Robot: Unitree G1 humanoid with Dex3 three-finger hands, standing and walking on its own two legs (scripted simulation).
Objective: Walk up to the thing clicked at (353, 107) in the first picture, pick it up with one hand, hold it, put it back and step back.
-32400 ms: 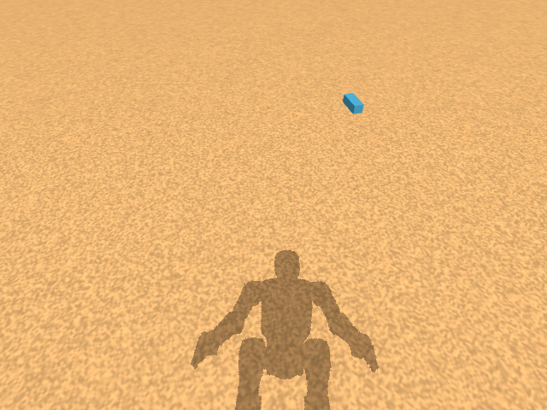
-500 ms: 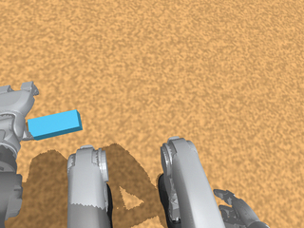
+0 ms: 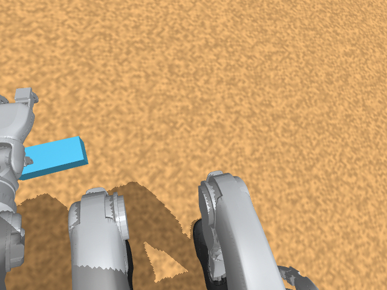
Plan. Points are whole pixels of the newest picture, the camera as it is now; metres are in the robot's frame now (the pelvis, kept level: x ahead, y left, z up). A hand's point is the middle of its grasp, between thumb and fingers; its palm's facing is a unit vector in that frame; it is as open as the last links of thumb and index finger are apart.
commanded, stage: home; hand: left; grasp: from above
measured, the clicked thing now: (50, 158) +0.44 +0.31 -0.30
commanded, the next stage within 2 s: none
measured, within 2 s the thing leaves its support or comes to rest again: neither
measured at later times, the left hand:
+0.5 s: hand out of the picture +0.31 +0.27 +0.05, palm faces -0.22 -0.65 -0.73, open 8.0 cm
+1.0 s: hand out of the picture +0.24 +0.22 +0.27, palm faces +0.18 -0.95 -0.27, open 7.4 cm
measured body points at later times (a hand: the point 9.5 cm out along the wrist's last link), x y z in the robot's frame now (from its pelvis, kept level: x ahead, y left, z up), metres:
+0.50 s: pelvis +0.01 -0.01 +0.16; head +0.17 +0.04 +0.58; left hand +0.31 +0.31 +0.09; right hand +0.21 -0.25 +0.05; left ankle +0.08 +0.13 -0.30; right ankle +0.10 -0.12 -0.30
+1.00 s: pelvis +0.06 +0.00 +0.34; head +0.12 +0.02 +0.78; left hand +0.22 +0.27 +0.29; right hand +0.25 -0.21 +0.25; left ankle +0.08 +0.13 -0.30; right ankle +0.10 -0.12 -0.30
